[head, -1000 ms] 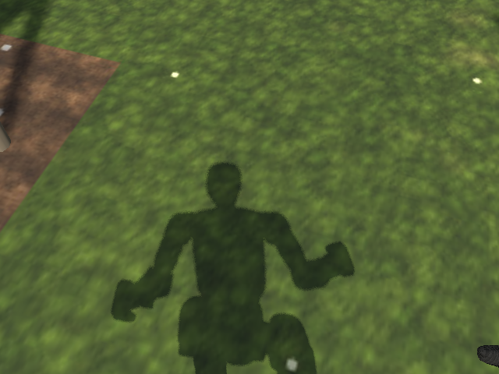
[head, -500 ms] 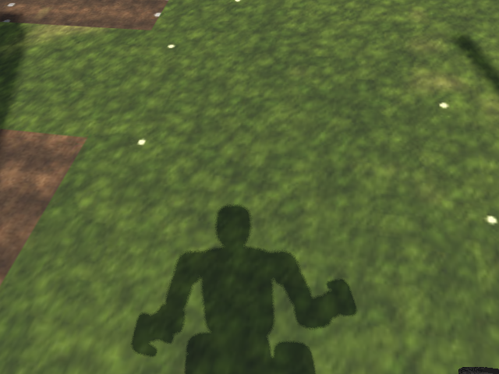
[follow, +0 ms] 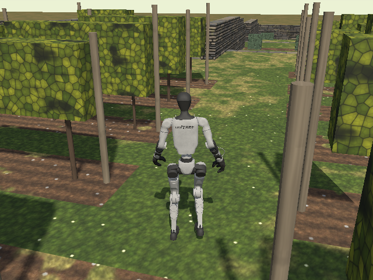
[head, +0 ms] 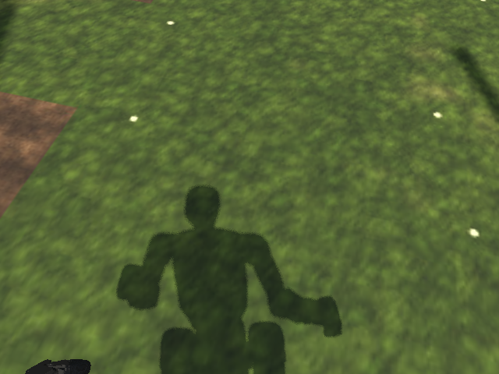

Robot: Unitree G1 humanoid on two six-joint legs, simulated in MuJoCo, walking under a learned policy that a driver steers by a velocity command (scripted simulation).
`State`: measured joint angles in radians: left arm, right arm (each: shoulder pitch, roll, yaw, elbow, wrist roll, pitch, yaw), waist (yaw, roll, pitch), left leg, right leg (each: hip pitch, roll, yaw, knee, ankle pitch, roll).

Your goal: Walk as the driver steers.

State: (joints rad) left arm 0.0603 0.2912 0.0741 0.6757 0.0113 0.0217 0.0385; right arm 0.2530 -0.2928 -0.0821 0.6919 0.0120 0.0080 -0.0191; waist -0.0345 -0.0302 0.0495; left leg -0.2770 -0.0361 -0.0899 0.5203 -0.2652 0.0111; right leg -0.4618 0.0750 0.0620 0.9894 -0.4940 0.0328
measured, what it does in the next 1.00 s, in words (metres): steps on the spot: right foot, then left foot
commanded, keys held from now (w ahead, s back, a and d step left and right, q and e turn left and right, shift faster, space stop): q+shift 0.06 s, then shift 0.52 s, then e+shift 0.40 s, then shift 0.02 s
